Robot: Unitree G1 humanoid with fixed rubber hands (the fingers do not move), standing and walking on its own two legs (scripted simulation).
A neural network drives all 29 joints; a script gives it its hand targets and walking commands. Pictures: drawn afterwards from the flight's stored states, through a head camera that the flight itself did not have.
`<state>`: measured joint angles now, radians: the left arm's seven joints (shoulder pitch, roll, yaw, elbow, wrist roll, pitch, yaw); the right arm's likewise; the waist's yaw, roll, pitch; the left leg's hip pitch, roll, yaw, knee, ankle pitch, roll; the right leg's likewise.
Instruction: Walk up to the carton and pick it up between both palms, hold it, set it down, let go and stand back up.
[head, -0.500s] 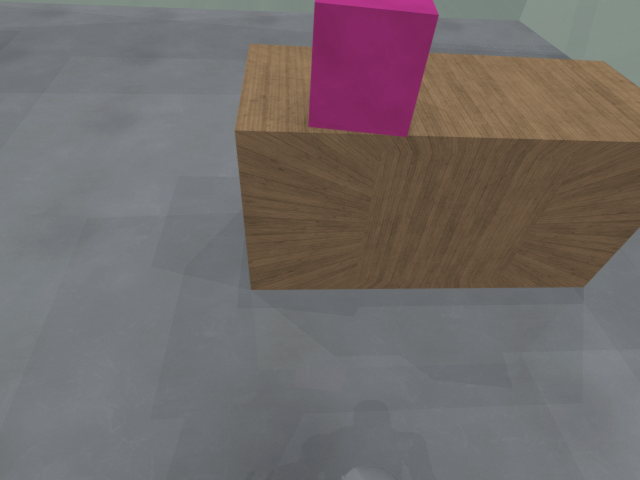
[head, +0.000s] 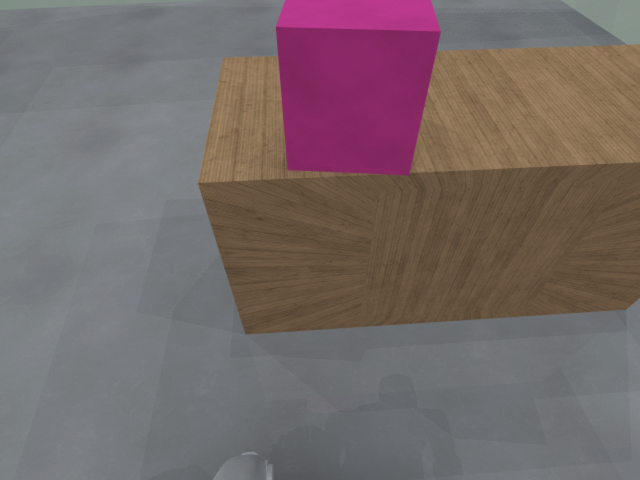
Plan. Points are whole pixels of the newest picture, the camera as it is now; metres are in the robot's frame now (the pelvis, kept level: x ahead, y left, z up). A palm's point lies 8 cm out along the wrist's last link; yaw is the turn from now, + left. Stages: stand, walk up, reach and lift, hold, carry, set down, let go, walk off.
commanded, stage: walk up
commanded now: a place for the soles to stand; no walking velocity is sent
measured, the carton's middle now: (352, 77) +0.85 -0.07 +0.07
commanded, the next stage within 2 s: none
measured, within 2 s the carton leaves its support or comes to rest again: neither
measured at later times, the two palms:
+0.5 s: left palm (199, 344) +0.34 +0.20 -0.11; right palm (534, 434) +0.20 -0.29 -0.12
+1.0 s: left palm (248, 328) +0.39 +0.13 -0.14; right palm (502, 276) +0.47 -0.34 -0.12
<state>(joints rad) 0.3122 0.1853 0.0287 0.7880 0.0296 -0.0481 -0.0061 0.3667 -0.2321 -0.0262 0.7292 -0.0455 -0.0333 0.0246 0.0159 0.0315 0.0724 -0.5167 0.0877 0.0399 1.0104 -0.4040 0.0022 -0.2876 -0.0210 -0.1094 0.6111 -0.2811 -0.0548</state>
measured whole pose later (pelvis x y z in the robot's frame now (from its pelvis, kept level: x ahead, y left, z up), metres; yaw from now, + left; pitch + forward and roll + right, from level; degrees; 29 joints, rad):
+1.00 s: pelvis +0.35 -0.12 -0.01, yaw +5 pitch -2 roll +1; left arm 0.29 0.23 -0.01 0.83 0.03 0.05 -0.01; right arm 0.26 -0.18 0.01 0.72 -0.02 -0.01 -0.04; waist 0.02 -0.03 0.06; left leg -0.37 0.02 0.04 0.71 -0.30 -0.01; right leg -0.33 -0.04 -0.10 0.75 -0.37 0.00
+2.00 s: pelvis +0.36 -0.12 +0.00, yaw +5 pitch -1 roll +0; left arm 0.29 0.26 -0.02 0.88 0.01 0.03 -0.02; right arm 0.25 -0.24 0.03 0.88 -0.02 0.00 -0.02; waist 0.00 0.00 0.04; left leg -0.31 0.06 0.08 0.57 -0.24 -0.01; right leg -0.24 -0.01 -0.12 0.56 -0.31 -0.03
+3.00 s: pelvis +0.40 -0.04 +0.00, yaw -2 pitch -1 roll +0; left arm 0.35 0.22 -0.03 0.90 0.03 -0.01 0.05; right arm 0.21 -0.25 0.03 0.94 -0.02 0.05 0.02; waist 0.00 0.01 0.05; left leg -0.24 0.00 0.19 0.60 -0.34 0.07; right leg -0.22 -0.10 0.01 0.60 -0.36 0.04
